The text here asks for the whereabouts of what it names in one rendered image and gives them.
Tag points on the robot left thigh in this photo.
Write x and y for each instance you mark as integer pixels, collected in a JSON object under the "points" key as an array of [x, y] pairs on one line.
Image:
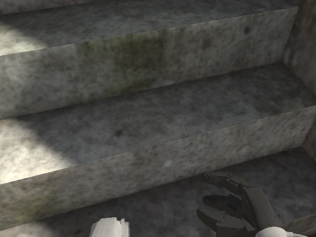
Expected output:
{"points": [[110, 227]]}

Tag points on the right robot hand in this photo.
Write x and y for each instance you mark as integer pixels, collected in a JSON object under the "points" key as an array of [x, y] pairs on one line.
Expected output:
{"points": [[248, 215]]}

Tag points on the right robot forearm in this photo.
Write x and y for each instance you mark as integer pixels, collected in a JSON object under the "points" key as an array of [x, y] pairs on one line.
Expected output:
{"points": [[272, 232]]}

